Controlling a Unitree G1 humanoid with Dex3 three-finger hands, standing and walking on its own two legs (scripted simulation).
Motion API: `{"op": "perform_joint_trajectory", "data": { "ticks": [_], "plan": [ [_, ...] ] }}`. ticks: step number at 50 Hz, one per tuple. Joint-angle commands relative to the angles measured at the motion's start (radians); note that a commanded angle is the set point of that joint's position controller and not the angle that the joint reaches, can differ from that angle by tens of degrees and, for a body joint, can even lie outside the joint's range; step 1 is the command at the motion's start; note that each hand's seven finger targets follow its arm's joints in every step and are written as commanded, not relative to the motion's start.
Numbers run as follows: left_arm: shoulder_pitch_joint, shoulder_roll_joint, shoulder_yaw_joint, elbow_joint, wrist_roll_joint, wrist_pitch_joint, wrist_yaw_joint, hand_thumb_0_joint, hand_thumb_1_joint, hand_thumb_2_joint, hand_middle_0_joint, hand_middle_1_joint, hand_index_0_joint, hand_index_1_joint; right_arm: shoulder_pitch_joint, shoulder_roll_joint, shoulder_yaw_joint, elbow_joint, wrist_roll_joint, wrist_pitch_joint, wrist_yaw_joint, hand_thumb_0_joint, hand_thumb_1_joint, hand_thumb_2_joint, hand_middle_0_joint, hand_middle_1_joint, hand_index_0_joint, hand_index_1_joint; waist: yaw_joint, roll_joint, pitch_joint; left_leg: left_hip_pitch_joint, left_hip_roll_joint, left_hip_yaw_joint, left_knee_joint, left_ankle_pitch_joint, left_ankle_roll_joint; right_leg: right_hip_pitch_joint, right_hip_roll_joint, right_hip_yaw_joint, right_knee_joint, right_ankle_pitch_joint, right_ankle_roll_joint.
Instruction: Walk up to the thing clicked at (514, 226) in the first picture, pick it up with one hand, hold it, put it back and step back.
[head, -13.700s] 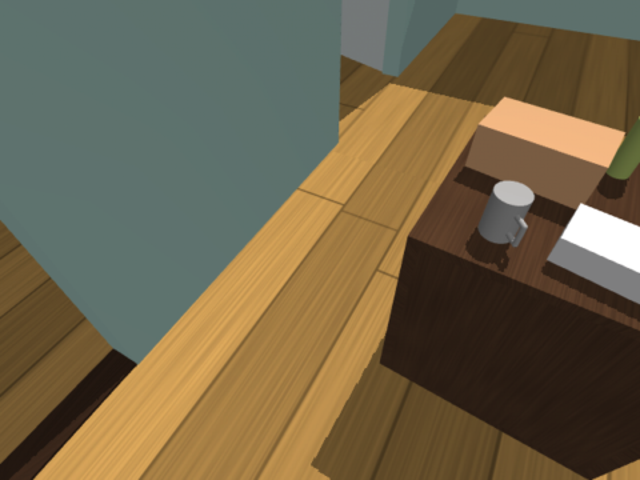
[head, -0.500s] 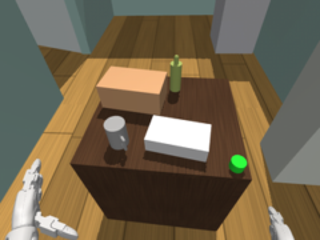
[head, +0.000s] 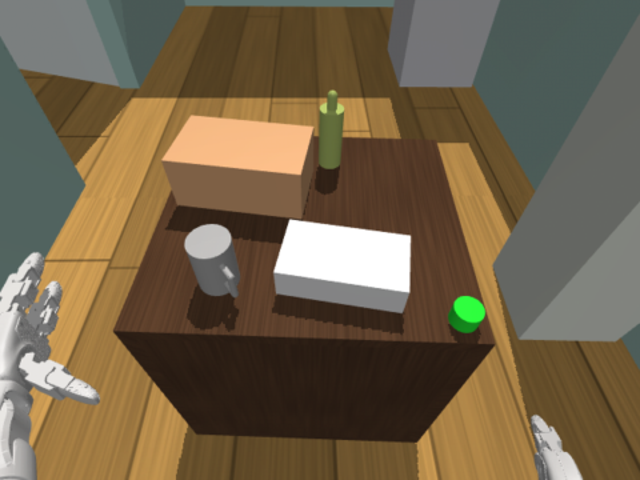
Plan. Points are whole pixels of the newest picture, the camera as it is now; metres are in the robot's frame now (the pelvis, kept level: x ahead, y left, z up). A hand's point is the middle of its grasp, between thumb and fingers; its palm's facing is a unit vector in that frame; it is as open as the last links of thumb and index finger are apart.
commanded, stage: go down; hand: left
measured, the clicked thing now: (218, 267) +0.48 +0.19 -0.07
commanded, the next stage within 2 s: none
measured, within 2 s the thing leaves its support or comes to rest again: neither
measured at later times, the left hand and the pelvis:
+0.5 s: hand (54, 285) +0.35 +0.35 +0.07, palm faces +0.20 -0.98 +0.00, open 17.7 cm; pelvis -0.02 +0.00 -0.02, yaw +0 degrees
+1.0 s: hand (48, 265) +0.38 +0.37 +0.06, palm faces +0.21 -0.98 +0.01, open 17.6 cm; pelvis +0.00 +0.00 -0.03, yaw +0 degrees
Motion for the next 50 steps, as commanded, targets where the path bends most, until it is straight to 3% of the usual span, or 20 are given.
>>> {"op": "perform_joint_trajectory", "data": {
  "ticks": [1,3,5,7,12,17,21,23,25,28,31,34,37,38,40,42,43,46,47,50],
  "plan": [
    [-0.290,0.354,0.105,-0.245,-0.024,-0.084,0.006,0.000,-0.611,0.051,-0.048,-0.064,-0.059,-0.059,-0.080,-0.222,-0.104,-0.136,-0.004,-0.056,-0.022,0.000,0.550,-0.046,0.050,0.050,0.050,0.050,0.017,0.125,-0.273,0.239,0.033,-0.069,-0.062,0.402,-0.022,-0.008,0.013,-0.017,-0.029,0.262,-0.039],
    [-0.330,0.337,0.081,-0.261,-0.016,-0.091,0.002,0.000,-0.607,0.062,-0.050,-0.067,-0.057,-0.066,-0.055,-0.231,-0.117,-0.159,-0.005,-0.066,-0.028,0.000,0.551,-0.047,0.050,0.050,0.050,0.050,-0.011,0.122,-0.272,0.251,0.029,-0.062,-0.061,0.365,-0.020,-0.014,0.011,-0.013,-0.034,0.258,-0.038],
    [-0.352,0.354,0.093,-0.224,-0.014,-0.092,-0.007,0.000,-0.604,0.054,-0.047,-0.062,-0.058,-0.058,-0.028,-0.172,-0.069,-0.126,-0.001,-0.066,-0.020,0.000,0.552,-0.046,0.050,0.050,0.050,0.050,-0.018,0.135,-0.240,0.229,0.032,-0.068,-0.055,0.361,-0.019,-0.039,0.012,-0.016,-0.029,0.244,-0.038],
    [-0.406,0.395,0.114,-0.191,-0.027,-0.097,-0.026,0.000,-0.592,0.060,-0.044,-0.063,-0.056,-0.057,-0.051,-0.183,-0.085,-0.110,0.003,-0.074,-0.025,0.000,0.558,-0.045,0.050,0.050,0.050,0.050,-0.030,0.127,-0.212,0.197,0.026,-0.065,-0.057,0.293,-0.014,-0.059,0.010,-0.016,-0.030,0.220,-0.038],
    [-0.462,0.391,0.082,-0.036,-0.037,-0.082,-0.096,0.000,-0.611,0.074,-0.047,-0.065,-0.055,-0.067,-0.051,-0.134,-0.014,-0.107,-0.002,-0.094,-0.019,0.000,0.562,-0.045,0.050,0.050,0.050,0.050,-0.056,0.123,-0.217,0.140,0.021,-0.063,-0.029,0.193,-0.005,-0.129,0.009,-0.019,-0.004,0.170,-0.037],
    [-0.565,0.534,0.145,0.029,-0.035,-0.071,-0.109,0.000,-0.611,0.069,-0.045,-0.061,-0.057,-0.059,-0.078,-0.204,-0.029,-0.189,-0.011,-0.106,-0.025,0.000,0.570,-0.042,0.050,0.050,0.050,0.050,-0.043,0.143,-0.324,0.121,0.017,-0.069,0.019,0.191,-0.005,-0.141,0.010,-0.018,0.025,0.155,-0.037],
    [-0.615,0.595,0.169,0.068,-0.018,-0.080,-0.111,0.000,-0.611,0.070,-0.040,-0.063,-0.055,-0.058,-0.076,-0.226,-0.043,-0.231,-0.013,-0.115,-0.030,0.000,0.569,-0.042,0.050,0.050,0.050,0.050,-0.040,0.152,-0.339,0.092,0.025,-0.084,0.033,0.146,-0.012,-0.177,0.019,-0.023,0.052,0.108,-0.042],
    [-0.628,0.611,0.176,0.078,-0.009,-0.078,-0.111,0.000,-0.601,0.062,-0.040,-0.058,-0.054,-0.053,-0.051,-0.184,-0.004,-0.225,-0.012,-0.116,-0.027,0.000,0.563,-0.043,0.050,0.050,0.050,0.050,-0.030,0.147,-0.341,0.071,0.023,-0.084,0.051,0.149,-0.009,-0.195,0.018,-0.021,0.064,0.106,-0.043],
    [-0.628,0.627,0.189,0.111,-0.009,-0.076,-0.121,0.000,-0.595,0.079,-0.040,-0.062,-0.050,-0.061,-0.062,-0.191,-0.013,-0.252,-0.012,-0.115,-0.029,0.000,0.564,-0.045,0.050,0.050,0.050,0.050,-0.036,0.145,-0.374,0.067,0.025,-0.085,0.075,0.185,-0.009,-0.204,0.020,-0.020,0.081,0.123,-0.041],
    [-0.603,0.634,0.192,0.168,-0.006,-0.068,-0.134,0.000,-0.589,0.073,-0.041,-0.052,-0.047,-0.053,-0.044,-0.158,0.024,-0.241,-0.014,-0.116,-0.024,0.000,0.560,-0.046,0.050,0.050,0.050,0.050,-0.025,0.173,-0.378,0.049,0.028,-0.084,0.102,0.244,-0.010,-0.221,0.023,-0.023,0.103,0.146,-0.041],
    [-0.650,0.667,0.197,0.155,0.003,-0.060,-0.140,0.000,-0.573,0.085,-0.038,-0.052,-0.043,-0.055,-0.036,-0.189,0.002,-0.278,-0.016,-0.120,-0.029,0.000,0.567,-0.046,0.049,0.050,0.050,0.050,-0.048,0.200,-0.400,0.059,0.030,-0.084,0.111,0.237,-0.013,-0.246,0.025,-0.022,0.112,0.137,-0.041],
    [-0.658,0.706,0.225,0.153,0.004,-0.052,-0.142,0.000,-0.595,0.070,-0.042,-0.052,-0.046,-0.055,0.012,-0.183,0.006,-0.249,-0.017,-0.116,-0.026,0.000,0.557,-0.047,0.049,0.050,0.050,0.050,-0.040,0.213,-0.430,0.083,0.035,-0.087,0.145,0.354,-0.014,-0.254,0.027,-0.028,0.131,0.196,-0.040],
    [-0.665,0.705,0.217,0.150,0.020,-0.042,-0.147,0.000,-0.599,0.066,-0.043,-0.049,-0.046,-0.053,0.020,-0.195,-0.003,-0.262,-0.022,-0.119,-0.027,0.000,0.552,-0.049,0.049,0.050,0.050,0.050,-0.061,0.212,-0.454,0.107,0.040,-0.090,0.173,0.445,-0.010,-0.270,0.028,-0.027,0.147,0.250,-0.036],
    [-0.687,0.700,0.209,0.123,0.022,-0.044,-0.148,0.000,-0.576,0.075,-0.042,-0.047,-0.041,-0.054,0.000,-0.179,0.015,-0.275,-0.020,-0.123,-0.022,0.000,0.555,-0.049,0.049,0.050,0.050,0.050,-0.054,0.225,-0.436,0.097,0.038,-0.086,0.174,0.423,-0.011,-0.279,0.027,-0.025,0.149,0.232,-0.037],
    [-0.682,0.719,0.228,0.138,0.021,-0.039,-0.149,0.000,-0.588,0.064,-0.047,-0.044,-0.044,-0.053,0.019,-0.202,-0.016,-0.254,-0.023,-0.121,-0.027,0.000,0.546,-0.051,0.049,0.050,0.050,0.050,-0.060,0.221,-0.462,0.106,0.040,-0.091,0.185,0.434,-0.009,-0.289,0.029,-0.029,0.157,0.238,-0.036],
    [-0.696,0.707,0.216,0.128,0.017,-0.037,-0.158,0.000,-0.584,0.070,-0.047,-0.047,-0.044,-0.056,0.016,-0.189,0.003,-0.289,-0.022,-0.127,-0.023,0.000,0.550,-0.050,0.049,0.050,0.050,0.050,-0.070,0.221,-0.451,0.092,0.036,-0.084,0.192,0.405,-0.007,-0.295,0.027,-0.026,0.159,0.230,-0.035],
    [-0.686,0.710,0.225,0.157,0.017,-0.029,-0.160,0.000,-0.596,0.067,-0.048,-0.046,-0.043,-0.056,0.032,-0.207,-0.016,-0.294,-0.022,-0.125,-0.025,0.000,0.546,-0.051,0.049,0.050,0.050,0.050,-0.081,0.207,-0.468,0.098,0.041,-0.094,0.198,0.428,-0.008,-0.300,0.030,-0.032,0.166,0.244,-0.035],
    [-0.677,0.735,0.230,0.164,0.029,-0.019,-0.163,0.000,-0.605,0.066,-0.046,-0.047,-0.044,-0.056,0.053,-0.191,0.001,-0.294,-0.022,-0.119,-0.021,0.000,0.546,-0.051,0.049,0.050,0.050,0.050,-0.065,0.191,-0.431,0.045,0.030,-0.088,0.201,0.378,-0.003,-0.300,0.026,-0.029,0.169,0.234,-0.035],
    [-0.678,0.728,0.225,0.184,0.029,-0.016,-0.166,0.000,-0.607,0.065,-0.047,-0.047,-0.044,-0.055,0.056,-0.207,-0.019,-0.302,-0.021,-0.120,-0.023,0.000,0.545,-0.051,0.049,0.050,0.050,0.050,-0.081,0.189,-0.434,0.051,0.032,-0.091,0.206,0.390,-0.004,-0.313,0.027,-0.031,0.175,0.238,-0.035],
    [-0.694,0.745,0.242,0.181,0.023,-0.012,-0.178,0.000,-0.606,0.062,-0.045,-0.044,-0.043,-0.052,0.061,-0.197,-0.009,-0.311,-0.022,-0.123,-0.017,0.000,0.544,-0.051,0.049,0.050,0.050,0.050,-0.072,0.201,-0.457,0.059,0.037,-0.099,0.224,0.422,-0.007,-0.323,0.029,-0.038,0.189,0.243,-0.034]
  ]
}}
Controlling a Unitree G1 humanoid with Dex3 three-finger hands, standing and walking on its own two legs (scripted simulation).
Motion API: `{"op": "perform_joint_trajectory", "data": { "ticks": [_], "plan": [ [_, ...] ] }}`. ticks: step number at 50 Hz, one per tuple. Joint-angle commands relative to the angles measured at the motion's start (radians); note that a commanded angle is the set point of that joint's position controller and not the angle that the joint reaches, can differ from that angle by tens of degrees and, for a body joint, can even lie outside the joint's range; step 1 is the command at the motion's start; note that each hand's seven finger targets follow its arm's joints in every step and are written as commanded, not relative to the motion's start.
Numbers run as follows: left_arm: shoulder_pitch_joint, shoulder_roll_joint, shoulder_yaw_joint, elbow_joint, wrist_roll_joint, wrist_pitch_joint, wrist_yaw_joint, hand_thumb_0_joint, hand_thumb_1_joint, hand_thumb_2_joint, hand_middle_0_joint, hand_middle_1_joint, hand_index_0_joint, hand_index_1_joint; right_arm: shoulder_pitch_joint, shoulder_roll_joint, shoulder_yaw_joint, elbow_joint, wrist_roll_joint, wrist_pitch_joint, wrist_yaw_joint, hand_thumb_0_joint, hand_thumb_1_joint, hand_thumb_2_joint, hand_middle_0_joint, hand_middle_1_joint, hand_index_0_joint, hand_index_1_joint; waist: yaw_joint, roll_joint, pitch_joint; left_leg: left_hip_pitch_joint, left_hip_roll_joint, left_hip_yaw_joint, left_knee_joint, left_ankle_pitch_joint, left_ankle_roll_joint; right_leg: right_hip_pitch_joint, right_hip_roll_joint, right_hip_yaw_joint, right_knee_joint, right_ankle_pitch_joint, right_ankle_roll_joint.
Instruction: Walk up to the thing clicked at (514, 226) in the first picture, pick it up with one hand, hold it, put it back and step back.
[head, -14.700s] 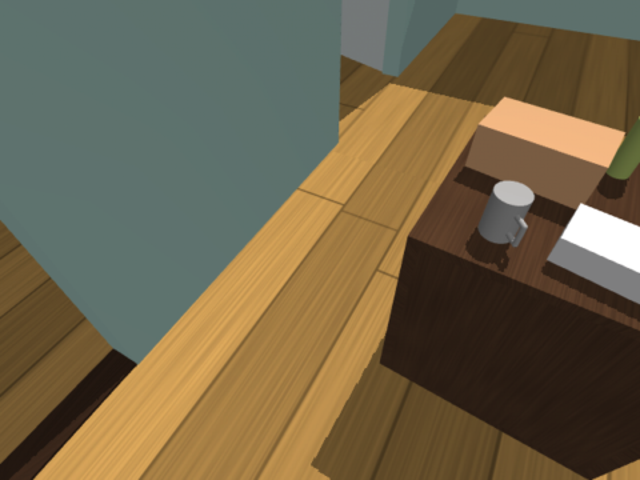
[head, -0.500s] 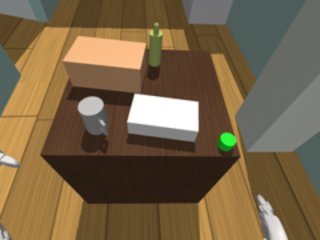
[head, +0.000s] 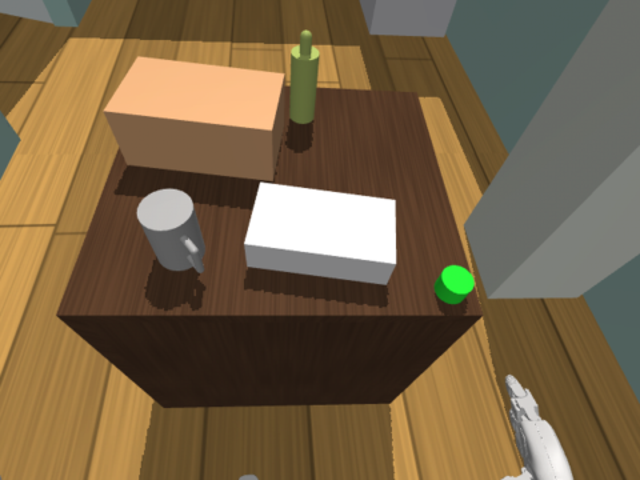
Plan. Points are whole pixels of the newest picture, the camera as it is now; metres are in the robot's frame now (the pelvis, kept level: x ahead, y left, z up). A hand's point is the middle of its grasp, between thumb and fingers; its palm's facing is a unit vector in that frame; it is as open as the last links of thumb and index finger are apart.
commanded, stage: go down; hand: left
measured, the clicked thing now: (179, 238) +0.48 +0.19 -0.04
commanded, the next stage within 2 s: approach in 1.28 s
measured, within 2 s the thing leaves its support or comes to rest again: neither
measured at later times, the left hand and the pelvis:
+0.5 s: hand out of the picture +0.40 +0.39 +0.09, palm faces +0.21 -0.98 +0.02, open 17.6 cm; pelvis -0.01 +0.00 -0.01, yaw +0 degrees
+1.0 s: hand out of the picture +0.42 +0.40 +0.09, palm faces +0.21 -0.98 +0.01, open 17.3 cm; pelvis -0.01 +0.01 -0.02, yaw -1 degrees
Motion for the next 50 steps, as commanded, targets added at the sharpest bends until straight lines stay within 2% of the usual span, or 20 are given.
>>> {"op": "perform_joint_trajectory", "data": {
  "ticks": [1,2,4,7,9,12,14,15,18,19,26,29,30,33,34,35,43,45,47,50],
  "plan": [
    [-0.313,0.405,0.052,-0.205,-0.029,-0.049,-0.006,0.000,-0.604,0.064,-0.050,-0.044,-0.046,-0.054,0.018,-0.178,-0.083,-0.154,0.009,-0.048,-0.012,0.000,0.547,-0.050,0.049,0.050,0.050,0.050,0.016,0.221,-0.377,0.429,0.009,-0.055,-0.052,0.561,-0.001,0.001,0.000,0.002,-0.050,0.354,-0.026],
    [-0.308,0.424,0.071,-0.193,-0.030,-0.048,-0.003,0.000,-0.611,0.065,-0.051,-0.046,-0.044,-0.058,0.012,-0.179,-0.080,-0.177,0.009,-0.047,-0.011,0.000,0.544,-0.052,0.049,0.050,0.049,0.050,0.021,0.213,-0.390,0.423,0.008,-0.056,-0.044,0.583,0.002,0.012,-0.001,0.003,-0.045,0.369,-0.025],
    [-0.324,0.423,0.062,-0.196,-0.027,-0.045,-0.005,0.000,-0.609,0.062,-0.051,-0.044,-0.047,-0.054,-0.007,-0.201,-0.092,-0.217,0.010,-0.050,-0.012,0.000,0.546,-0.051,0.049,0.050,0.049,0.050,0.011,0.213,-0.392,0.433,0.011,-0.058,-0.045,0.569,0.001,0.003,0.003,0.004,-0.042,0.347,-0.024],
    [-0.349,0.468,0.080,-0.182,-0.008,-0.043,0.004,0.000,-0.601,0.073,-0.046,-0.050,-0.044,-0.059,0.018,-0.181,-0.082,-0.201,0.008,-0.045,-0.017,0.000,0.551,-0.050,0.049,0.050,0.050,0.050,0.013,0.210,-0.353,0.354,-0.010,-0.038,-0.045,0.440,0.011,0.020,-0.007,0.019,-0.048,0.327,-0.020],
    [-0.376,0.488,0.082,-0.202,-0.002,-0.045,0.010,0.000,-0.608,0.070,-0.050,-0.051,-0.046,-0.061,0.026,-0.213,-0.115,-0.219,0.005,-0.045,-0.017,0.000,0.546,-0.052,0.049,0.050,0.049,0.050,0.002,0.240,-0.387,0.381,-0.009,-0.039,-0.039,0.430,0.007,0.003,-0.006,0.018,-0.042,0.311,-0.023],
    [-0.367,0.481,0.073,-0.186,0.007,-0.038,0.012,0.000,-0.584,0.063,-0.051,-0.041,-0.045,-0.052,0.042,-0.209,-0.112,-0.227,0.006,-0.042,-0.013,0.000,0.546,-0.052,0.049,0.050,0.049,0.050,0.001,0.244,-0.382,0.378,-0.004,-0.044,-0.035,0.427,0.004,-0.021,-0.002,0.013,-0.034,0.294,-0.026],
    [-0.367,0.474,0.070,-0.156,0.003,-0.035,0.007,0.000,-0.592,0.058,-0.053,-0.042,-0.048,-0.052,0.049,-0.176,-0.078,-0.209,0.006,-0.042,-0.009,0.000,0.545,-0.052,0.049,0.050,0.050,0.050,0.006,0.248,-0.371,0.364,0.000,-0.050,-0.027,0.442,0.002,-0.040,0.001,0.006,-0.025,0.285,-0.028],
    [-0.389,0.477,0.064,-0.167,0.004,-0.038,0.001,0.000,-0.600,0.054,-0.056,-0.044,-0.051,-0.053,0.030,-0.200,-0.101,-0.241,0.007,-0.046,-0.009,0.000,0.546,-0.052,0.049,0.050,0.049,0.050,-0.007,0.253,-0.381,0.379,0.004,-0.054,-0.025,0.444,-0.002,-0.047,0.003,0.004,-0.020,0.278,-0.029],
    [-0.413,0.486,0.058,-0.148,0.012,-0.035,0.000,0.000,-0.577,0.062,-0.051,-0.044,-0.048,-0.052,0.033,-0.211,-0.106,-0.246,0.006,-0.044,-0.006,0.000,0.551,-0.051,0.049,0.050,0.049,0.050,-0.010,0.236,-0.374,0.350,0.004,-0.059,-0.020,0.422,-0.002,-0.058,0.005,0.003,-0.014,0.269,-0.030],
    [-0.411,0.495,0.059,-0.138,0.017,-0.034,0.004,0.000,-0.556,0.062,-0.049,-0.040,-0.047,-0.046,0.020,-0.191,-0.088,-0.240,0.006,-0.044,-0.004,0.000,0.556,-0.049,0.049,0.050,0.049,0.050,-0.001,0.266,-0.357,0.348,0.005,-0.061,-0.024,0.400,-0.007,-0.080,0.005,0.001,-0.008,0.239,-0.032],
    [-0.447,0.533,0.072,-0.121,0.021,-0.027,0.010,0.000,-0.503,0.063,-0.042,-0.033,-0.041,-0.036,0.071,-0.224,-0.115,-0.265,0.004,-0.039,-0.004,0.000,0.558,-0.048,0.049,0.050,0.050,0.050,-0.018,0.260,-0.395,0.365,0.011,-0.066,-0.009,0.419,-0.009,-0.090,0.012,-0.002,0.004,0.242,-0.033],
    [-0.456,0.542,0.071,-0.123,0.028,-0.024,0.010,0.000,-0.516,0.057,-0.048,-0.032,-0.046,-0.037,0.046,-0.210,-0.099,-0.289,0.006,-0.037,-0.003,0.000,0.555,-0.049,0.049,0.050,0.050,0.050,-0.016,0.253,-0.399,0.338,0.007,-0.060,-0.002,0.396,-0.004,-0.077,0.010,0.002,0.005,0.244,-0.030],
    [-0.467,0.535,0.068,-0.132,0.030,-0.022,0.009,0.000,-0.524,0.058,-0.047,-0.033,-0.046,-0.037,0.067,-0.224,-0.112,-0.299,0.003,-0.038,-0.004,0.000,0.556,-0.049,0.049,0.050,0.049,0.050,-0.028,0.259,-0.437,0.381,0.013,-0.068,0.003,0.446,-0.009,-0.092,0.014,-0.005,0.011,0.262,-0.031],
    [-0.472,0.550,0.073,-0.115,0.031,-0.019,0.008,0.000,-0.485,0.067,-0.046,-0.031,-0.041,-0.037,0.040,-0.201,-0.082,-0.305,0.005,-0.038,0.000,0.000,0.560,-0.048,0.049,0.050,0.049,0.050,-0.007,0.272,-0.409,0.351,0.011,-0.066,0.005,0.451,-0.010,-0.092,0.013,-0.003,0.015,0.251,-0.033],
    [-0.480,0.544,0.066,-0.103,0.031,-0.017,0.006,0.000,-0.490,0.065,-0.042,-0.031,-0.040,-0.036,0.062,-0.219,-0.107,-0.274,0.005,-0.036,-0.002,0.000,0.555,-0.050,0.049,0.050,0.050,0.050,-0.020,0.284,-0.403,0.359,0.012,-0.068,0.006,0.456,-0.012,-0.107,0.013,-0.003,0.017,0.254,-0.033],
    [-0.500,0.554,0.061,-0.131,0.037,-0.018,0.007,0.000,-0.505,0.055,-0.050,-0.031,-0.046,-0.037,0.060,-0.195,-0.082,-0.268,0.002,-0.033,0.001,0.000,0.553,-0.049,0.049,0.050,0.050,0.050,-0.010,0.304,-0.419,0.370,0.014,-0.071,0.003,0.470,-0.015,-0.115,0.013,-0.007,0.018,0.249,-0.036],
    [-0.478,0.531,0.055,-0.091,0.043,0.003,0.015,0.000,-0.497,0.048,-0.047,-0.030,-0.046,-0.033,0.078,-0.196,-0.082,-0.282,-0.002,-0.026,0.005,0.000,0.549,-0.050,0.049,0.050,0.049,0.050,-0.015,0.297,-0.416,0.380,0.018,-0.076,0.003,0.476,-0.019,-0.125,0.018,-0.012,0.013,0.235,-0.037],
    [-0.450,0.526,0.050,-0.100,0.046,0.003,0.013,0.000,-0.509,0.044,-0.051,-0.033,-0.051,-0.035,0.090,-0.225,-0.112,-0.287,-0.003,-0.024,0.002,0.000,0.550,-0.049,0.049,0.050,0.049,0.050,-0.019,0.272,-0.420,0.369,0.014,-0.068,0.010,0.475,-0.014,-0.104,0.016,-0.009,0.011,0.259,-0.034],
    [-0.430,0.557,0.079,-0.114,0.041,-0.002,0.013,0.000,-0.525,0.041,-0.051,-0.036,-0.053,-0.036,0.064,-0.194,-0.072,-0.311,0.000,-0.024,0.008,0.000,0.550,-0.049,0.049,0.050,0.049,0.050,0.005,0.267,-0.424,0.347,0.009,-0.064,0.011,0.484,-0.011,-0.079,0.015,-0.009,0.016,0.270,-0.034],
    [-0.447,0.543,0.087,-0.161,0.030,-0.010,0.010,0.000,-0.499,0.051,-0.044,-0.041,-0.048,-0.038,0.075,-0.218,-0.101,-0.321,0.000,-0.025,0.003,0.000,0.549,-0.049,0.049,0.050,0.050,0.050,0.003,0.274,-0.439,0.370,0.010,-0.065,0.009,0.488,-0.015,-0.078,0.016,-0.006,0.020,0.273,-0.034]
  ]
}}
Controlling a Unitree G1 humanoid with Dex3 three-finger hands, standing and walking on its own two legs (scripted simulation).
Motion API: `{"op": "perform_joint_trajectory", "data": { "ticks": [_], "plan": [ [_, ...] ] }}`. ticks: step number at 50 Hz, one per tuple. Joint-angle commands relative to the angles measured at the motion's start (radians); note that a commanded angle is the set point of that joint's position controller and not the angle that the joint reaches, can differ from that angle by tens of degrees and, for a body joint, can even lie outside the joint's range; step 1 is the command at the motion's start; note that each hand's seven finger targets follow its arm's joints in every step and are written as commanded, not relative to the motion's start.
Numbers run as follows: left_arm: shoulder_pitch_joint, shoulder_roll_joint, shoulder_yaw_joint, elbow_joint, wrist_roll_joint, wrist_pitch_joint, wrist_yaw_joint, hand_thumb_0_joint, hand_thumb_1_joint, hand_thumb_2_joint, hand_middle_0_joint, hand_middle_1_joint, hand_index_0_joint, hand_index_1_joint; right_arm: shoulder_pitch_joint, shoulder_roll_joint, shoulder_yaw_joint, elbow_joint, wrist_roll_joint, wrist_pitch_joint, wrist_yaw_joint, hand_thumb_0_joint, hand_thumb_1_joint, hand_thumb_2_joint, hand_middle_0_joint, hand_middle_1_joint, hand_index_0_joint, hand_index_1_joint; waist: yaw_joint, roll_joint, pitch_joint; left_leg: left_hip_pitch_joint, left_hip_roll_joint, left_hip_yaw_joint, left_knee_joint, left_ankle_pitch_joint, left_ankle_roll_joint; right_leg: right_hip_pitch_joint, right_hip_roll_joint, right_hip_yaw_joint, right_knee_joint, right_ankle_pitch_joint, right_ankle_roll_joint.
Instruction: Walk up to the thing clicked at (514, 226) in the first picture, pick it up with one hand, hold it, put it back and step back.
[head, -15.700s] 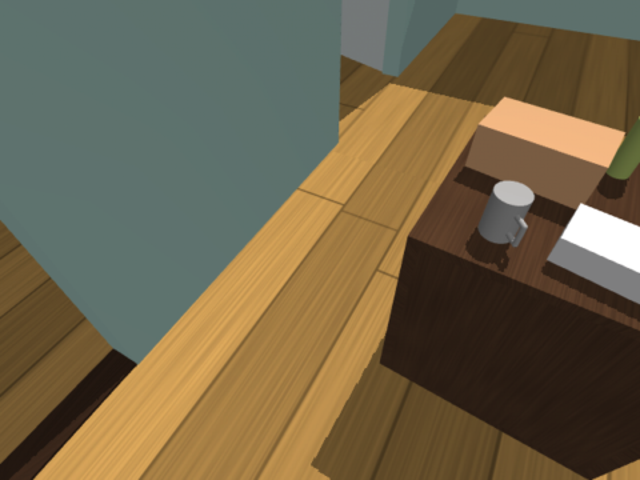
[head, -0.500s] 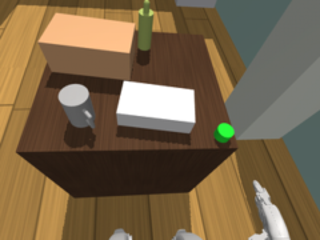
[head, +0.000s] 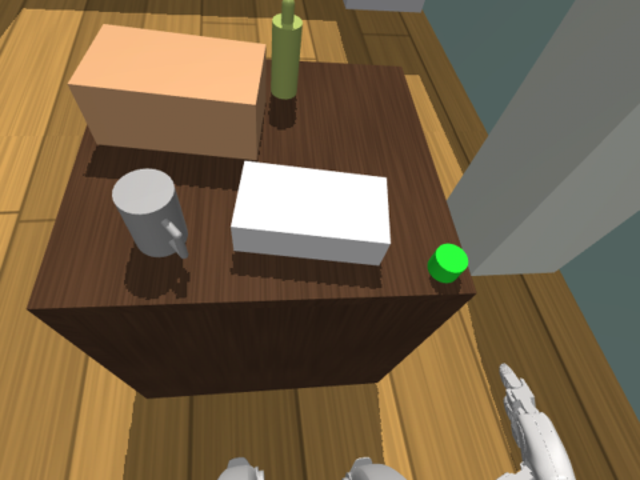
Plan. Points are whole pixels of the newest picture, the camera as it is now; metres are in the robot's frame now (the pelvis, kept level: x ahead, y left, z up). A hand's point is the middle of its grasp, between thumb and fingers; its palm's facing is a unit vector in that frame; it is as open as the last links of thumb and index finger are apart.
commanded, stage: go down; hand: left
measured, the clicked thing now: (160, 222) +0.48 +0.19 -0.02
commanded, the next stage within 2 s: approach in 0.28 s
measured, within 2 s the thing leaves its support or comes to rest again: neither
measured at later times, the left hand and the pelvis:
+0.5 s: hand out of the picture +0.41 +0.39 +0.11, palm faces +0.23 -0.97 +0.01, open 17.3 cm; pelvis +0.00 +0.00 +0.00, yaw +1 degrees
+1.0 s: hand (117, 226) +0.48 +0.25 -0.02, palm faces +0.14 -0.99 +0.09, open 17.1 cm; pelvis -0.02 +0.00 -0.03, yaw -1 degrees
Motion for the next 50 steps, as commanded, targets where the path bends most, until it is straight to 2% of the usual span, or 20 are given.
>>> {"op": "perform_joint_trajectory", "data": {
  "ticks": [1,6,8,10,11,13,14,16,20,27,28,30,31,37,39,42,43,47,48,50],
  "plan": [
    [-0.268,0.391,0.051,-0.231,-0.042,-0.063,0.005,0.000,-0.491,0.052,-0.042,-0.040,-0.046,-0.037,0.003,-0.183,-0.092,-0.174,0.011,-0.051,-0.020,0.000,0.548,-0.050,0.049,0.050,0.050,0.050,0.050,0.253,-0.397,0.489,-0.001,-0.060,-0.115,0.490,-0.026,0.034,0.007,-0.004,-0.071,0.266,-0.048],
    [-0.279,0.375,0.040,-0.273,-0.046,-0.063,0.008,0.000,-0.483,0.061,-0.041,-0.037,-0.041,-0.038,0.022,-0.189,-0.106,-0.173,0.014,-0.052,-0.027,0.000,0.548,-0.051,0.049,0.050,0.050,0.050,0.041,0.271,-0.413,0.517,-0.004,-0.054,-0.116,0.504,-0.027,0.040,0.003,0.000,-0.072,0.283,-0.046],
    [-0.277,0.329,0.004,-0.267,-0.049,-0.061,-0.002,0.000,-0.497,0.058,-0.043,-0.042,-0.046,-0.042,0.046,-0.196,-0.116,-0.150,0.012,-0.051,-0.027,0.000,0.549,-0.050,0.049,0.050,0.050,0.050,0.037,0.264,-0.409,0.524,-0.004,-0.057,-0.117,0.509,-0.029,0.034,0.003,-0.003,-0.076,0.281,-0.045],
    [-0.298,0.391,0.037,-0.303,-0.044,-0.059,0.006,0.000,-0.506,0.048,-0.045,-0.035,-0.046,-0.036,0.037,-0.189,-0.109,-0.143,0.015,-0.052,-0.028,0.000,0.543,-0.051,0.049,0.050,0.050,0.050,0.043,0.287,-0.419,0.541,-0.003,-0.059,-0.115,0.539,-0.029,0.035,0.000,-0.002,-0.075,0.291,-0.046],
    [-0.297,0.363,0.024,-0.304,-0.051,-0.060,0.000,0.000,-0.516,0.039,-0.047,-0.037,-0.050,-0.035,0.049,-0.191,-0.110,-0.128,0.014,-0.053,-0.028,0.000,0.543,-0.051,0.049,0.050,0.050,0.050,0.042,0.294,-0.411,0.558,0.001,-0.063,-0.120,0.556,-0.033,0.026,0.003,-0.007,-0.074,0.292,-0.046],
    [-0.298,0.337,0.010,-0.298,-0.052,-0.054,-0.004,0.000,-0.502,0.034,-0.045,-0.032,-0.050,-0.028,0.055,-0.195,-0.116,-0.132,0.012,-0.052,-0.029,0.000,0.541,-0.052,0.049,0.050,0.050,0.050,0.033,0.273,-0.406,0.557,0.000,-0.061,-0.121,0.538,-0.031,0.028,0.003,-0.005,-0.082,0.287,-0.045],
    [-0.303,0.337,0.004,-0.310,-0.050,-0.054,0.001,0.000,-0.497,0.042,-0.044,-0.036,-0.049,-0.033,0.030,-0.166,-0.086,-0.125,0.013,-0.054,-0.025,0.000,0.544,-0.050,0.049,0.050,0.050,0.050,0.042,0.295,-0.377,0.538,-0.004,-0.054,-0.124,0.519,-0.028,0.024,0.000,-0.002,-0.081,0.278,-0.045],
    [-0.300,0.356,0.019,-0.299,-0.050,-0.051,0.004,0.000,-0.521,0.037,-0.044,-0.034,-0.049,-0.032,0.020,-0.191,-0.110,-0.122,0.012,-0.054,-0.029,0.000,0.541,-0.051,0.049,0.050,0.050,0.050,0.044,0.273,-0.377,0.522,-0.003,-0.058,-0.124,0.508,-0.026,0.024,0.000,-0.003,-0.081,0.274,-0.045],
    [-0.300,0.372,0.029,-0.259,-0.046,-0.051,0.008,0.000,-0.480,0.052,-0.080,-0.061,-0.067,-0.074,0.011,-0.171,-0.086,-0.160,0.015,-0.053,-0.024,0.000,0.566,-0.041,0.049,0.050,0.049,0.050,0.045,0.246,-0.342,0.470,-0.011,-0.053,-0.135,0.413,-0.021,0.036,-0.001,0.000,-0.087,0.234,-0.046],
    [-0.316,0.211,-0.078,-0.142,-0.056,-0.069,-0.003,0.000,-0.479,0.057,-0.063,-0.051,-0.054,-0.061,0.022,-0.169,-0.078,-0.192,0.013,-0.060,-0.020,0.000,0.567,-0.041,0.049,0.050,0.049,0.050,-0.008,0.185,-0.315,0.423,-0.006,-0.057,-0.111,0.357,-0.017,-0.032,0.003,-0.004,-0.065,0.214,-0.043],
    [-0.327,0.182,-0.094,-0.148,-0.060,-0.077,-0.004,0.000,-0.478,0.074,-0.060,-0.054,-0.050,-0.067,0.011,-0.151,-0.050,-0.204,0.012,-0.064,-0.015,0.000,0.574,-0.040,0.049,0.050,0.049,0.050,-0.006,0.193,-0.319,0.432,-0.002,-0.061,-0.109,0.374,-0.020,-0.050,0.005,-0.007,-0.055,0.212,-0.045],
    [-0.348,0.155,-0.113,-0.144,-0.063,-0.092,0.002,0.000,-0.460,0.074,-0.055,-0.052,-0.048,-0.062,0.025,-0.199,-0.097,-0.242,0.008,-0.066,-0.015,0.000,0.576,-0.039,0.049,0.050,0.049,0.050,-0.034,0.182,-0.362,0.460,0.003,-0.068,-0.086,0.406,-0.023,-0.078,0.005,-0.009,-0.041,0.227,-0.045],
    [-0.357,0.157,-0.115,-0.129,-0.061,-0.100,0.007,0.000,-0.447,0.081,-0.050,-0.052,-0.046,-0.059,0.024,-0.192,-0.086,-0.237,0.005,-0.064,-0.014,0.000,0.583,-0.037,0.049,0.050,0.050,0.050,-0.027,0.194,-0.367,0.446,0.003,-0.070,-0.069,0.424,-0.025,-0.090,0.002,-0.009,-0.033,0.237,-0.044],
    [-0.415,0.140,-0.096,-0.229,-0.048,-0.169,0.109,0.000,-0.416,0.082,-0.036,-0.047,-0.040,-0.046,0.097,-0.233,-0.148,-0.321,-0.010,-0.047,0.003,0.000,0.587,-0.035,0.049,0.050,0.049,0.050,-0.048,0.242,-0.452,0.492,0.007,-0.075,-0.010,0.465,-0.037,-0.150,0.001,-0.006,0.018,0.244,-0.046],
    [-0.428,0.084,-0.126,-0.240,-0.035,-0.192,0.152,0.000,-0.426,0.064,-0.041,-0.038,-0.044,-0.038,0.111,-0.232,-0.165,-0.362,-0.016,-0.041,0.012,0.000,0.574,-0.038,0.049,0.050,0.049,0.050,-0.059,0.241,-0.481,0.479,0.002,-0.072,0.013,0.489,-0.037,-0.133,0.001,-0.005,0.037,0.282,-0.046],
    [-0.443,0.058,-0.139,-0.280,-0.016,-0.225,0.211,0.000,-0.405,0.065,-0.039,-0.035,-0.047,-0.029,0.119,-0.199,-0.144,-0.378,-0.025,-0.029,0.030,0.000,0.572,-0.042,0.049,0.051,0.050,0.051,-0.041,0.321,-0.522,0.481,0.001,-0.068,0.040,0.535,-0.043,-0.147,0.000,0.002,0.060,0.283,-0.048],
    [-0.482,0.125,-0.100,-0.360,-0.007,-0.244,0.237,0.000,-0.393,0.072,-0.040,-0.032,-0.041,-0.031,0.129,-0.203,-0.151,-0.366,-0.028,-0.023,0.031,0.000,0.565,-0.045,0.049,0.051,0.050,0.051,-0.027,0.349,-0.544,0.486,0.001,-0.067,0.043,0.536,-0.044,-0.140,0.002,0.003,0.069,0.280,-0.049],
    [-0.458,0.043,-0.121,-0.327,0.024,-0.269,0.325,0.000,-0.457,0.030,-0.052,-0.029,-0.058,-0.023,0.087,-0.170,-0.134,-0.408,-0.048,0.001,0.053,0.000,0.549,-0.048,0.050,0.051,0.050,0.051,0.003,0.388,-0.555,0.457,0.003,-0.071,0.043,0.538,-0.052,-0.129,0.008,0.001,0.095,0.267,-0.057],
    [-0.491,0.064,-0.109,-0.403,0.030,-0.282,0.350,0.000,-0.443,0.039,-0.050,-0.024,-0.052,-0.021,0.085,-0.159,-0.135,-0.382,-0.052,0.010,0.056,0.000,0.552,-0.049,0.050,0.051,0.049,0.051,0.022,0.419,-0.570,0.450,-0.003,-0.062,0.049,0.534,-0.049,-0.112,0.008,0.007,0.103,0.278,-0.057],
    [-0.447,0.010,-0.132,-0.376,0.042,-0.274,0.381,0.000,-0.450,0.033,-0.049,-0.028,-0.053,-0.023,0.072,-0.166,-0.150,-0.397,-0.056,0.028,0.061,0.000,0.546,-0.050,0.050,0.051,0.050,0.051,0.016,0.405,-0.583,0.448,0.002,-0.067,0.046,0.540,-0.049,-0.104,0.014,0.005,0.107,0.281,-0.060]
  ]
}}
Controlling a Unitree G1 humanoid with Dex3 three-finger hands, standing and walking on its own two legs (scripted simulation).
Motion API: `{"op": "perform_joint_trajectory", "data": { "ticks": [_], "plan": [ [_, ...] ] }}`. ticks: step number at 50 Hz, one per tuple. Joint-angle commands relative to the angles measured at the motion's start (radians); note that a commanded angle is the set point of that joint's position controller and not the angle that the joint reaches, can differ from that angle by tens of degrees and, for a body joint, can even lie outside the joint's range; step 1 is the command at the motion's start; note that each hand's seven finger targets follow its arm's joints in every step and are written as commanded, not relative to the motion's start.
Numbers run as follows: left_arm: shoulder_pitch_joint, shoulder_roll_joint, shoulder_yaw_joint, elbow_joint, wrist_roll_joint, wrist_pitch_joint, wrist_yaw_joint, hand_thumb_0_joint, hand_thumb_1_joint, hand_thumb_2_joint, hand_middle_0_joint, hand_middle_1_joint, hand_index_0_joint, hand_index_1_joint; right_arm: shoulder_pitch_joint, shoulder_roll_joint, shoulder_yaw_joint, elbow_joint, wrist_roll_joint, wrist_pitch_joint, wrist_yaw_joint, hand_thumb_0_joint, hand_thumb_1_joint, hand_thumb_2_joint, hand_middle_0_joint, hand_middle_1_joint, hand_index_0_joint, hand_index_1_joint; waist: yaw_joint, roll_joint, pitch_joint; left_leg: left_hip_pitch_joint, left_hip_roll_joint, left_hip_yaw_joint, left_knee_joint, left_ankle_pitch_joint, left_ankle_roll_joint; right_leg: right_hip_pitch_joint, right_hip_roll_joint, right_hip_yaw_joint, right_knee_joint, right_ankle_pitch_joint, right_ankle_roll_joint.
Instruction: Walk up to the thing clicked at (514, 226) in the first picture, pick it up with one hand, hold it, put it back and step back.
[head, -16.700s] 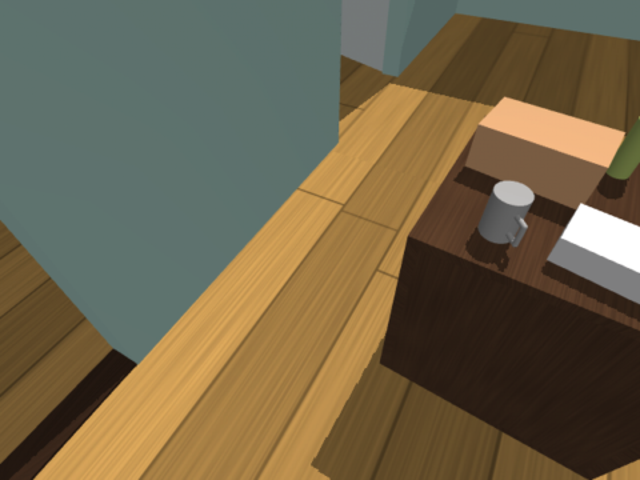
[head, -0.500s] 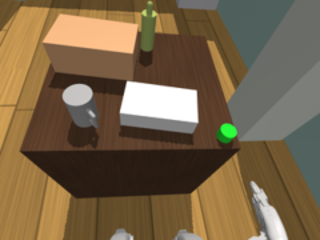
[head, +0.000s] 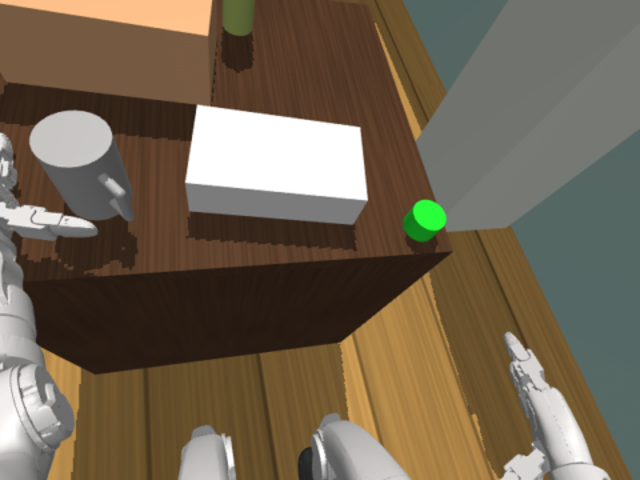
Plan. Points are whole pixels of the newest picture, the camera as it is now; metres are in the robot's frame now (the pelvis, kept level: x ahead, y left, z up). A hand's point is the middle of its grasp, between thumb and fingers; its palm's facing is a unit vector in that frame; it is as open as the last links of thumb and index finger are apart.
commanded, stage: close in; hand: left
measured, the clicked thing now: (97, 178) +0.50 +0.21 +0.01
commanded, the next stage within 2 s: rest palm in 0.32 s
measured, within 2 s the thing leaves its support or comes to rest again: leaves its support in 1.72 s
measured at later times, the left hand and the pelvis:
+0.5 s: hand (83, 186) +0.49 +0.22 +0.01, palm faces +0.19 -0.98 +0.05, open 17.6 cm; pelvis -0.01 -0.01 -0.01, yaw +1 degrees
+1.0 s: hand (85, 170) +0.50 +0.22 +0.02, palm faces +0.19 -0.98 +0.01, open 14.3 cm; pelvis +0.00 -0.01 +0.00, yaw +1 degrees
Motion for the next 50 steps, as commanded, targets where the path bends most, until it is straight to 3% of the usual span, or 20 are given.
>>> {"op": "perform_joint_trajectory", "data": {
  "ticks": [1,2,3,4,6,8,12,16,17,18,25,29,33,36,40,41,43,45,49,50],
  "plan": [
    [-0.384,0.361,0.046,-0.317,0.004,-0.100,0.095,0.000,-0.449,0.026,-0.047,-0.018,-0.049,-0.013,-0.002,-0.155,-0.098,-0.164,-0.004,-0.010,-0.002,0.000,0.541,-0.051,0.050,0.051,0.050,0.051,0.115,0.457,-0.640,0.656,-0.009,-0.057,-0.108,0.595,-0.043,0.114,0.005,0.011,-0.059,0.344,-0.053],
    [-0.342,0.326,0.032,-0.261,0.015,-0.093,0.105,0.000,-0.471,0.022,-0.050,-0.023,-0.053,-0.019,-0.005,-0.151,-0.097,-0.172,-0.003,-0.003,-0.001,0.000,0.538,-0.052,0.050,0.051,0.050,0.051,0.107,0.416,-0.614,0.619,-0.007,-0.060,-0.113,0.566,-0.038,0.117,0.009,0.009,-0.058,0.333,-0.054],
    [-0.333,0.241,-0.018,-0.212,0.017,-0.089,0.105,0.000,-0.466,0.008,-0.047,-0.015,-0.054,-0.007,-0.006,-0.130,-0.084,-0.162,-0.004,0.002,0.002,0.000,0.535,-0.052,0.050,0.051,0.050,0.051,0.089,0.375,-0.570,0.565,-0.009,-0.057,-0.108,0.534,-0.034,0.113,0.011,0.011,-0.061,0.333,-0.052],
    [-0.297,0.247,0.003,-0.199,0.014,-0.085,0.113,0.000,-0.456,0.018,-0.044,-0.017,-0.050,-0.010,-0.006,-0.149,-0.103,-0.184,-0.002,0.006,-0.001,0.000,0.538,-0.052,0.050,0.051,0.050,0.051,0.081,0.338,-0.587,0.545,-0.007,-0.056,-0.104,0.538,-0.026,0.135,0.011,0.012,-0.058,0.358,-0.049],
    [-0.291,0.154,-0.046,-0.165,0.001,-0.081,0.106,0.000,-0.493,0.006,-0.045,-0.016,-0.055,-0.006,-0.010,-0.134,-0.089,-0.211,0.004,0.012,0.000,0.000,0.536,-0.051,0.050,0.051,0.050,0.051,0.058,0.246,-0.538,0.491,-0.002,-0.062,-0.114,0.486,-0.020,0.125,0.017,0.007,-0.060,0.338,-0.046],
    [-0.288,0.169,-0.028,-0.152,-0.014,-0.077,0.104,0.000,-0.478,0.014,-0.045,-0.024,-0.063,-0.007,0.018,-0.160,-0.116,-0.233,0.011,0.017,-0.006,0.000,0.539,-0.049,0.050,0.051,0.050,0.051,0.047,0.181,-0.533,0.471,-0.005,-0.054,-0.116,0.451,-0.010,0.146,0.017,0.010,-0.067,0.348,-0.037],
    [-0.337,0.138,-0.045,-0.137,-0.021,-0.094,0.112,0.000,-0.527,0.037,-0.032,-0.032,-0.056,-0.014,0.087,-0.188,-0.152,-0.279,0.017,0.022,-0.004,0.000,0.544,-0.048,0.050,0.051,0.050,0.051,0.014,0.133,-0.477,0.446,-0.009,-0.051,-0.125,0.368,-0.007,0.101,0.015,0.014,-0.071,0.304,-0.032],
    [-0.414,0.116,-0.086,-0.187,-0.007,-0.120,0.125,0.000,-0.609,0.007,-0.040,-0.029,-0.067,-0.008,0.129,-0.150,-0.124,-0.294,0.019,0.019,0.004,0.000,0.534,-0.050,0.050,0.051,0.050,0.051,0.000,0.174,-0.451,0.455,-0.024,-0.032,-0.133,0.271,-0.004,0.090,0.006,0.030,-0.087,0.254,-0.026],
    [-0.436,0.145,-0.076,-0.213,0.002,-0.126,0.133,0.000,-0.611,0.006,-0.043,-0.028,-0.065,-0.012,0.145,-0.148,-0.123,-0.274,0.017,0.022,0.006,0.000,0.530,-0.052,0.050,0.051,0.050,0.051,0.005,0.203,-0.470,0.467,-0.027,-0.030,-0.126,0.288,-0.003,0.090,0.002,0.034,-0.085,0.264,-0.026],
    [-0.452,0.116,-0.102,-0.223,0.004,-0.132,0.131,0.000,-0.611,0.016,-0.044,-0.030,-0.064,-0.017,0.113,-0.130,-0.101,-0.306,0.019,0.018,0.011,0.000,0.534,-0.052,0.050,0.051,0.050,0.051,0.014,0.223,-0.477,0.476,-0.029,-0.032,-0.132,0.288,-0.010,0.093,0.001,0.027,-0.079,0.254,-0.029],
    [-0.515,0.157,-0.090,-0.211,0.033,-0.148,0.183,0.000,-0.611,0.000,-0.090,0.000,-0.076,0.000,0.060,-0.123,-0.107,-0.213,-0.004,0.030,0.021,0.000,0.519,-0.060,0.050,0.050,0.050,0.050,0.045,0.385,-0.491,0.513,-0.022,-0.043,-0.123,0.303,-0.028,0.040,-0.003,0.017,-0.057,0.206,-0.046],
    [-0.456,0.142,-0.096,-0.128,0.055,-0.145,0.202,0.000,-0.611,0.000,-0.101,0.000,-0.087,0.000,0.038,-0.134,-0.117,-0.231,-0.010,0.037,0.021,0.000,0.521,-0.059,0.050,0.051,0.050,0.051,0.023,0.334,-0.532,0.475,-0.019,-0.048,-0.100,0.320,-0.019,0.056,0.003,0.014,-0.051,0.237,-0.043],
    [-0.517,0.141,-0.090,-0.152,0.036,-0.156,0.198,0.000,-0.594,0.000,-0.337,-0.144,-0.349,-0.130,-0.008,-0.122,-0.089,-0.311,-0.004,0.037,0.016,0.000,0.515,-0.051,0.050,0.050,0.050,0.050,0.011,0.243,-0.614,0.423,-0.022,-0.043,-0.087,0.335,-0.003,0.147,0.004,0.027,-0.049,0.309,-0.030],
    [-0.512,0.199,-0.058,-0.129,0.031,-0.156,0.197,0.000,-0.569,0.042,-0.455,-0.251,-0.475,-0.228,0.036,-0.156,-0.120,-0.310,0.004,0.045,0.006,0.000,0.508,-0.049,0.050,0.050,0.050,0.050,-0.004,0.194,-0.607,0.396,-0.024,-0.035,-0.077,0.357,0.005,0.178,0.002,0.043,-0.052,0.371,-0.017],
    [-0.474,0.098,-0.114,-0.125,0.031,-0.143,0.177,0.000,-0.520,0.102,-0.581,-0.347,-0.596,-0.327,0.109,-0.134,-0.104,-0.284,0.004,0.056,0.014,0.000,0.499,-0.050,0.050,0.050,0.050,0.050,-0.012,0.250,-0.576,0.480,-0.022,-0.033,-0.083,0.409,-0.004,0.103,0.004,0.032,-0.052,0.369,-0.025],
    [-0.433,0.068,-0.138,-0.085,0.036,-0.129,0.170,0.000,-0.502,0.114,-0.598,-0.358,-0.611,-0.341,0.111,-0.130,-0.093,-0.284,0.006,0.058,0.017,0.000,0.497,-0.051,0.050,0.050,0.050,0.050,-0.009,0.257,-0.559,0.497,-0.021,-0.036,-0.087,0.437,-0.009,0.097,0.006,0.025,-0.053,0.375,-0.027],
    [-0.423,0.111,-0.114,-0.119,0.040,-0.119,0.173,0.000,-0.469,0.138,-0.627,-0.384,-0.640,-0.366,0.111,-0.139,-0.097,-0.292,0.008,0.061,0.021,0.000,0.500,-0.050,0.050,0.050,0.050,0.050,0.004,0.275,-0.554,0.520,-0.018,-0.040,-0.094,0.467,-0.019,0.095,0.008,0.017,-0.056,0.365,-0.032],
    [-0.410,0.086,-0.132,-0.158,0.034,-0.110,0.172,0.000,-0.425,0.179,-0.667,-0.426,-0.679,-0.409,0.122,-0.131,-0.105,-0.274,0.011,0.067,0.026,0.000,0.504,-0.049,0.050,0.050,0.050,0.050,0.023,0.313,-0.545,0.541,-0.019,-0.040,-0.108,0.458,-0.025,0.087,0.006,0.017,-0.057,0.331,-0.038],
    [-0.409,0.109,-0.087,-0.214,0.013,-0.112,0.186,0.000,-0.338,0.322,-0.777,-0.564,-0.790,-0.549,0.067,-0.135,-0.104,-0.306,0.013,0.065,0.028,0.000,0.509,-0.048,0.050,0.050,0.049,0.050,0.046,0.302,-0.534,0.534,-0.012,-0.047,-0.122,0.476,-0.028,0.108,0.008,0.012,-0.059,0.332,-0.041],
    [-0.403,0.095,-0.098,-0.219,0.012,-0.113,0.188,0.000,-0.312,0.363,-0.821,-0.616,-0.835,-0.600,0.056,-0.131,-0.109,-0.314,0.015,0.065,0.027,0.000,0.507,-0.049,0.050,0.050,0.049,0.050,0.048,0.297,-0.530,0.529,-0.014,-0.045,-0.125,0.470,-0.026,0.120,0.007,0.014,-0.064,0.334,-0.040]
  ]
}}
